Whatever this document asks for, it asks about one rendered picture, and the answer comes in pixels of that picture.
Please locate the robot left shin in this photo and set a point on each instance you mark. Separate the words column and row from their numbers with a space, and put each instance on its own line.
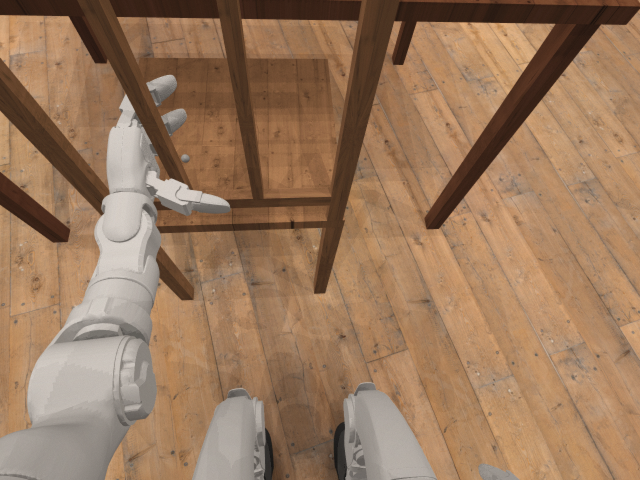
column 259, row 457

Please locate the robot right shin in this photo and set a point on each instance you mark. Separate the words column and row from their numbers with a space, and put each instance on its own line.
column 356, row 469

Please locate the robot left upper arm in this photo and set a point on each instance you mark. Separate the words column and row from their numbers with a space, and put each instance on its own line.
column 85, row 396

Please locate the robot shin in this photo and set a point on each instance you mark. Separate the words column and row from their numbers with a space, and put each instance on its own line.
column 259, row 457
column 356, row 469

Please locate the chair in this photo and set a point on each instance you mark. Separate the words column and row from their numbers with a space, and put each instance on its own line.
column 260, row 133

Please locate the robot left hand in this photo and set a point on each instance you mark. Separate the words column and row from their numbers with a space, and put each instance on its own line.
column 130, row 155

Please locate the robot left forearm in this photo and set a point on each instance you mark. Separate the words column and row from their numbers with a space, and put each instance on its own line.
column 122, row 290

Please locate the table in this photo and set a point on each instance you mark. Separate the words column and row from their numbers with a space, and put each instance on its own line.
column 575, row 23

